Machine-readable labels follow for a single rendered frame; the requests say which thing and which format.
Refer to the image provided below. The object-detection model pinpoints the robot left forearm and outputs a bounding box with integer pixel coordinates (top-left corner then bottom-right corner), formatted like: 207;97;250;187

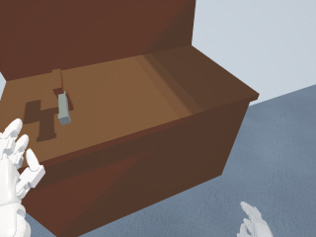
0;202;31;237

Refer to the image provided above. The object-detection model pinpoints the tap lever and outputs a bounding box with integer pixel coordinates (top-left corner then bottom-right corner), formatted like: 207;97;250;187
58;91;71;125

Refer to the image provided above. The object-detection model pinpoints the robot right hand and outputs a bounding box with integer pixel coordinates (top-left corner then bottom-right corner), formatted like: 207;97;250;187
236;201;274;237

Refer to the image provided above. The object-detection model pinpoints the robot left hand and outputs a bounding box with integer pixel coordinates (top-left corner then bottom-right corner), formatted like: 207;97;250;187
0;118;45;205

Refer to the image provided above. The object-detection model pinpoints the counter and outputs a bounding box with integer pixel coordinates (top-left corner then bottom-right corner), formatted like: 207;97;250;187
0;0;260;237

